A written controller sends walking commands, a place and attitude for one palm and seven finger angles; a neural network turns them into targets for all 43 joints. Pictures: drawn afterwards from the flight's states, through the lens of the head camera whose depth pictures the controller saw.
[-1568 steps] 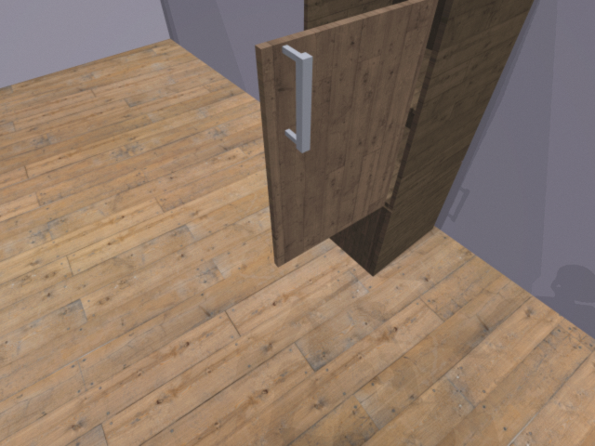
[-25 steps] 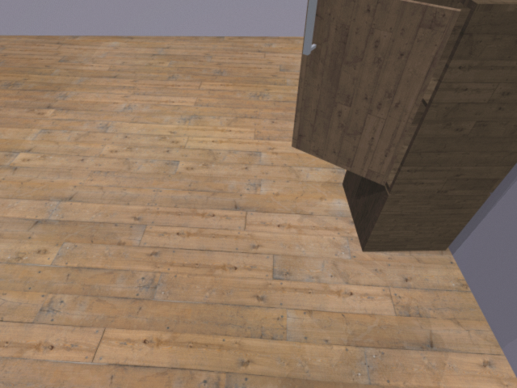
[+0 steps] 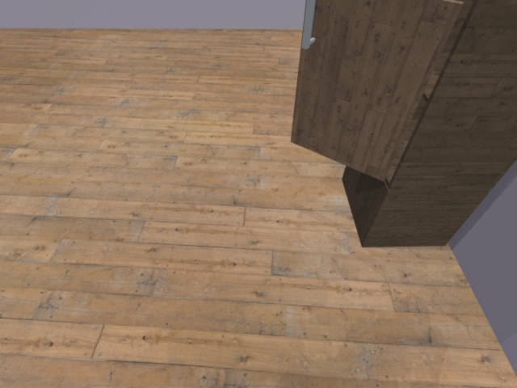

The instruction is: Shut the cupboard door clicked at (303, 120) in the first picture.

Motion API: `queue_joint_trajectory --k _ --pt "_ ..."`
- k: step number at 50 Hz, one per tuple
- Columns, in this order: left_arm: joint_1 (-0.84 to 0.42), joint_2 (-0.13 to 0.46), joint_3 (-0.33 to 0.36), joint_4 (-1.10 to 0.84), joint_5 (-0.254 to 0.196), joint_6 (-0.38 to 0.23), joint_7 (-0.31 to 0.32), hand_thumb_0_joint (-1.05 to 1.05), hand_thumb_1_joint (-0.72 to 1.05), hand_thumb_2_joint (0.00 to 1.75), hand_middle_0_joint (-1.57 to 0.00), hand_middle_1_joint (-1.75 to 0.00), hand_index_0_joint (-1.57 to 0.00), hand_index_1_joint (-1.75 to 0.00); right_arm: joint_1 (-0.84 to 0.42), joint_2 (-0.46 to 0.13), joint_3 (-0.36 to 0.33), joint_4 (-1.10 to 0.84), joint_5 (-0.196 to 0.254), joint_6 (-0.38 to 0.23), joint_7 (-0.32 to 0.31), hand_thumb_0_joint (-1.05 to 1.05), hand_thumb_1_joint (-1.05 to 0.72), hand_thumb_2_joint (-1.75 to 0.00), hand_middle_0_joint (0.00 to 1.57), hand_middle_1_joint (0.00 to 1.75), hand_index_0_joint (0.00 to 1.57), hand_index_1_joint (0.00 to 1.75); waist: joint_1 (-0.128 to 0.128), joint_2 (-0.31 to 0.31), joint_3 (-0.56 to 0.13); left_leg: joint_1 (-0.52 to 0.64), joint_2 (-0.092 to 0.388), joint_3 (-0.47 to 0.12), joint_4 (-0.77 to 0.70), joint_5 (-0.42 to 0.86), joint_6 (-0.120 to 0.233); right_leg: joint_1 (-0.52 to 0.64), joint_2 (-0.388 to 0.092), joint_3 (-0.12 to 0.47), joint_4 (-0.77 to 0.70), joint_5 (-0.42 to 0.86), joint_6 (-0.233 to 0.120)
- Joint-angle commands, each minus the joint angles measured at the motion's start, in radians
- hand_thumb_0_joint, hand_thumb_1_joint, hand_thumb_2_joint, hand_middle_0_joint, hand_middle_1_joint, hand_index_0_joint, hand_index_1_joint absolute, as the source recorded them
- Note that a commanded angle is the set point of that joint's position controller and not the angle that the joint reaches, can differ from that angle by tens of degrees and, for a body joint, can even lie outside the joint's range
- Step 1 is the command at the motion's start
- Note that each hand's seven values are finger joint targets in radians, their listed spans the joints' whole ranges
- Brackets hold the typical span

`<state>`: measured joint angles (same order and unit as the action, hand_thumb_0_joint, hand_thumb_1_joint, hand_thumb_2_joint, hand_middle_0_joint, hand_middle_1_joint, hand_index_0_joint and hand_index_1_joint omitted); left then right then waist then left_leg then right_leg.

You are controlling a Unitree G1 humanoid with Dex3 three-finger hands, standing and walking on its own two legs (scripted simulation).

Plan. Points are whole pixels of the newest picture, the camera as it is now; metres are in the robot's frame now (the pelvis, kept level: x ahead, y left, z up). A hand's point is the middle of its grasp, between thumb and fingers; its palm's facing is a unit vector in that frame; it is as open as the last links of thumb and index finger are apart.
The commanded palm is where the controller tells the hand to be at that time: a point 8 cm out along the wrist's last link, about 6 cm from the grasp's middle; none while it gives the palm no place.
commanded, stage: walk to a spot facing it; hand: left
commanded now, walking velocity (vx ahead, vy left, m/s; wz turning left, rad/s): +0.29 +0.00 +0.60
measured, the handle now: (312, 15) +1.05 -0.11 +0.15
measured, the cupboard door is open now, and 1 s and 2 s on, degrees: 54 54 54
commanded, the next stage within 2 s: turn to face it in 1.06 s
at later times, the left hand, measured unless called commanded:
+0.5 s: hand out of the picture +0.03 +0.23 -0.21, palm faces +0.29 -0.94 -0.16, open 7.4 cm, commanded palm none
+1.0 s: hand (130, 304) +0.30 +0.28 -0.15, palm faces +0.48 -0.84 -0.24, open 7.3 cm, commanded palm none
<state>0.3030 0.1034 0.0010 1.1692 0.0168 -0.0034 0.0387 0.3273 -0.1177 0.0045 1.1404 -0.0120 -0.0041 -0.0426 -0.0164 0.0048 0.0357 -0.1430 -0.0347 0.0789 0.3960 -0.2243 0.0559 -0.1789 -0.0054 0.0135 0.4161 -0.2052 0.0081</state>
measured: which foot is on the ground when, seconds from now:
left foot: down 0.00-0.22, up 0.24-0.42, down 0.44-0.86, up 0.88-1.00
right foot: down 0.00-0.44, up 0.46-0.84, down 0.86-1.00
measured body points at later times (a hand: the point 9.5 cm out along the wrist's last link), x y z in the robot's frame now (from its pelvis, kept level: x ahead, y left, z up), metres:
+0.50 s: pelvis +0.08 +0.05 -0.03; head +0.11 +0.09 +0.42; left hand +0.02 +0.28 -0.20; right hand +0.18 -0.20 -0.16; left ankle +0.09 +0.15 -0.74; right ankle +0.03 -0.11 -0.70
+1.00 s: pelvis +0.29 +0.06 -0.01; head +0.34 +0.07 +0.44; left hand +0.28 +0.32 -0.13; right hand +0.43 -0.14 -0.17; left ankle +0.17 +0.15 -0.64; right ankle +0.37 +0.00 -0.74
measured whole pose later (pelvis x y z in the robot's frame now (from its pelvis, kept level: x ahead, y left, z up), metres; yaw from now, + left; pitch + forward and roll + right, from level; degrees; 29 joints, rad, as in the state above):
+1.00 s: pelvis +0.29 +0.06 -0.01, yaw +31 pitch +0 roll +1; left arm 0.15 0.15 0.05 0.89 0.04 -0.03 0.01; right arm 0.25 -0.22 -0.07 0.99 -0.02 0.02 0.01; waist -0.05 0.03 0.10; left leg -0.48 0.00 -0.01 1.24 -0.39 0.01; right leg -0.31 -0.06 -0.14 0.52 -0.22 -0.03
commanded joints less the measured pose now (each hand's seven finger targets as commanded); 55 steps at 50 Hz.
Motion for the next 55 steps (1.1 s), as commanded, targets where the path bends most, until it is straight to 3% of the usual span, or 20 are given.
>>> queue_joint_trajectory --k 1,8,11,13,16,20,21,22,23,24,27,36,39,41,42,43,45,48,51,55 --pt "0.080 0.090 0.021 -0.015 -0.004 -0.013 0.003 0.00 0.90 0.90 -0.20 -0.30 -0.20 -0.30 0.107 -0.080 -0.010 -0.013 -0.001 -0.010 -0.003 0.00 -0.90 -0.90 0.20 0.30 0.20 0.30 -0.003 -0.008 0.058 -0.055 0.118 -0.146 -0.099 -0.050 -0.007 -0.024 -0.077 0.057 -0.063 -0.032 -0.027" --pt "0.078 0.139 0.074 -0.100 0.021 -0.003 -0.017 0.00 0.90 0.90 -0.20 -0.30 -0.20 -0.30 0.071 -0.126 -0.046 -0.094 -0.013 0.009 0.010 0.00 -0.90 -0.90 0.20 0.30 0.20 0.30 0.017 -0.035 0.165 -0.334 0.097 -0.253 -0.035 -0.412 0.042 -0.049 -0.107 0.064 -0.026 -0.409 -0.045" --pt "0.165 0.192 0.100 -0.101 0.016 -0.017 -0.011 0.00 0.90 0.90 -0.20 -0.30 -0.20 -0.30 0.011 -0.091 -0.046 -0.139 -0.009 -0.003 0.019 0.00 -0.90 -0.90 0.20 0.30 0.20 0.30 0.069 -0.262 0.090 -0.492 0.005 -0.028 0.388 -0.244 -0.013 0.142 -0.356 0.316 -0.227 -0.498 -0.175" --pt "0.164 0.190 0.104 -0.119 0.018 -0.032 -0.005 0.00 0.90 0.90 -0.20 -0.30 -0.20 -0.30 -0.073 -0.113 -0.057 -0.184 -0.006 -0.014 0.028 0.00 -0.90 -0.90 0.20 0.30 0.20 0.30 0.075 -0.172 0.074 -0.565 0.084 -0.086 0.599 -0.306 -0.022 0.165 -0.438 0.342 -0.247 -0.359 -0.248" --pt "0.061 0.209 0.115 -0.155 0.028 -0.040 -0.006 0.00 0.90 0.90 -0.20 -0.30 -0.20 -0.30 -0.082 -0.089 -0.056 -0.213 -0.001 -0.015 0.048 0.00 -0.90 -0.90 0.20 0.30 0.20 0.30 0.026 -0.108 0.069 -0.486 0.140 -0.095 0.493 -0.310 -0.024 0.119 -0.419 0.115 -0.154 -0.150 -0.186" --pt "0.010 0.246 0.118 -0.181 0.009 -0.029 -0.031 0.00 0.90 0.90 -0.20 -0.30 -0.20 -0.30 0.146 -0.130 -0.061 -0.152 -0.013 -0.022 0.056 0.00 -0.90 -0.90 0.20 0.30 0.20 0.30 -0.083 0.020 0.010 0.031 0.011 0.074 0.135 -0.061 -0.023 -0.130 -0.262 -0.190 0.184 -0.009 -0.050" --pt "0.022 0.191 0.111 -0.207 0.003 -0.023 -0.043 0.00 0.90 0.90 -0.20 -0.30 -0.20 -0.30 0.251 -0.230 -0.086 -0.130 -0.024 -0.027 0.048 0.00 -0.90 -0.90 0.20 0.30 0.20 0.30 -0.118 0.289 -0.028 0.148 0.174 -0.246 0.003 -0.160 0.044 -0.300 -0.153 -0.255 0.517 -0.139 0.010" --pt "-0.065 0.170 0.095 -0.278 0.004 -0.020 -0.049 0.00 0.90 0.90 -0.20 -0.30 -0.20 -0.30 0.329 -0.319 -0.109 -0.129 -0.029 -0.031 0.033 0.00 -0.90 -0.90 0.20 0.30 0.20 0.30 -0.149 0.431 -0.035 0.220 0.382 -0.662 -0.127 -0.117 0.147 -0.549 -0.043 -0.185 0.756 -0.430 0.046" --pt "-0.146 0.181 0.095 -0.317 0.010 -0.018 -0.048 0.00 0.90 0.90 -0.20 -0.30 -0.20 -0.30 0.313 -0.344 -0.116 -0.134 -0.024 -0.018 0.024 0.00 -0.90 -0.90 0.20 0.30 0.20 0.30 -0.148 0.260 -0.028 0.215 0.431 -0.714 -0.158 -0.136 0.194 -0.606 -0.082 -0.057 0.836 -0.380 0.022" --pt "-0.178 0.185 0.101 -0.323 0.015 -0.026 -0.048 0.00 0.90 0.90 -0.20 -0.30 -0.20 -0.30 0.237 -0.326 -0.110 -0.165 -0.024 -0.022 0.026 0.00 -0.90 -0.90 0.20 0.30 0.20 0.30 -0.117 0.096 0.024 0.071 0.407 -0.638 -0.165 -0.258 0.185 -0.561 -0.113 -0.030 0.838 -0.314 0.011" --pt "-0.134 0.181 0.100 -0.292 0.021 -0.021 -0.060 0.00 0.90 0.90 -0.20 -0.30 -0.20 -0.30 0.052 -0.261 -0.086 -0.215 -0.022 -0.049 0.015 0.00 -0.90 -0.90 0.20 0.30 0.20 0.30 -0.028 0.138 0.061 -0.090 0.292 -0.480 -0.181 -0.206 0.130 -0.495 -0.130 0.005 0.787 -0.122 0.033" --pt "-0.254 0.162 0.081 -0.361 0.011 -0.023 -0.065 0.00 0.90 0.90 -0.20 -0.30 -0.20 -0.30 0.060 -0.243 -0.086 -0.202 -0.016 -0.056 0.016 0.00 -0.90 -0.90 0.20 0.30 0.20 0.30 -0.033 0.084 0.015 0.052 0.235 -0.335 -0.128 0.178 0.154 -0.411 -0.075 -0.031 0.331 -0.010 0.059" --pt "-0.196 0.172 0.086 -0.353 0.010 -0.033 -0.065 0.00 0.90 0.90 -0.20 -0.30 -0.20 -0.30 0.017 -0.254 -0.091 -0.205 -0.016 -0.045 0.021 0.00 -0.90 -0.90 0.20 0.30 0.20 0.30 -0.001 0.094 0.009 -0.029 0.211 -0.301 -0.055 0.214 0.116 -0.194 -0.017 -0.079 0.185 0.043 0.044" --pt "-0.004 0.231 0.109 -0.301 0.014 -0.048 -0.055 0.00 0.90 0.90 -0.20 -0.30 -0.20 -0.30 -0.017 -0.241 -0.089 -0.209 -0.003 -0.044 0.030 0.00 -0.90 -0.90 0.20 0.30 0.20 0.30 0.092 -0.016 -0.055 -0.195 0.130 -0.245 0.157 0.176 0.061 0.153 -0.024 -0.050 0.066 0.082 0.029" --pt "0.126 0.337 0.134 -0.275 0.026 -0.063 -0.041 0.00 0.90 0.90 -0.20 -0.30 -0.20 -0.30 0.000 -0.188 -0.085 -0.225 0.010 -0.049 0.041 0.00 -0.90 -0.90 0.20 0.30 0.20 0.30 0.143 -0.259 -0.155 -0.368 0.013 -0.135 0.461 -0.044 0.006 0.370 -0.258 0.218 -0.041 -0.042 -0.040" --pt "0.164 0.383 0.144 -0.274 0.024 -0.053 -0.034 0.00 0.90 0.90 -0.20 -0.30 -0.20 -0.30 0.018 -0.158 -0.081 -0.250 0.010 -0.044 0.036 0.00 -0.90 -0.90 0.20 0.30 0.20 0.30 0.131 -0.413 -0.194 -0.467 -0.065 -0.108 0.777 -0.393 -0.015 0.348 -0.476 0.533 -0.169 -0.098 -0.125" --pt "-0.005 0.280 0.122 -0.313 0.019 -0.049 -0.018 0.00 0.90 0.90 -0.20 -0.30 -0.20 -0.30 -0.012 -0.176 -0.089 -0.236 -0.004 -0.029 0.042 0.00 -0.90 -0.90 0.20 0.30 0.20 0.30 0.063 -0.250 -0.032 -0.526 0.052 -0.171 0.956 -0.242 -0.018 0.118 -0.441 0.455 -0.221 -0.289 -0.143" --pt "-0.109 0.192 0.092 -0.333 0.014 -0.051 -0.010 0.00 0.90 0.90 -0.20 -0.30 -0.20 -0.30 -0.053 -0.145 -0.079 -0.218 -0.008 0.001 0.055 0.00 -0.90 -0.90 0.20 0.30 0.20 0.30 -0.004 -0.152 -0.025 -0.435 0.107 -0.139 0.893 -0.137 -0.057 -0.018 -0.347 0.084 -0.167 0.089 -0.106" --pt "-0.048 0.195 0.089 -0.301 0.013 -0.061 -0.008 0.00 0.90 0.90 -0.20 -0.30 -0.20 -0.30 -0.085 -0.116 -0.068 -0.230 -0.006 0.021 0.061 0.00 -0.90 -0.90 0.20 0.30 0.20 0.30 0.002 -0.143 -0.073 -0.439 0.095 -0.088 0.773 -0.147 -0.083 0.066 -0.333 -0.052 -0.098 0.462 -0.112" --pt "-0.004 0.199 0.091 -0.280 0.012 -0.054 -0.006 0.00 0.90 0.90 -0.20 -0.30 -0.20 -0.30 -0.150 -0.096 -0.060 -0.260 -0.008 0.032 0.070 0.00 -0.90 -0.90 0.20 0.30 0.20 0.30 0.009 -0.130 -0.071 -0.444 0.090 -0.025 0.619 -0.105 -0.093 0.126 -0.327 -0.141 -0.059 0.606 -0.092"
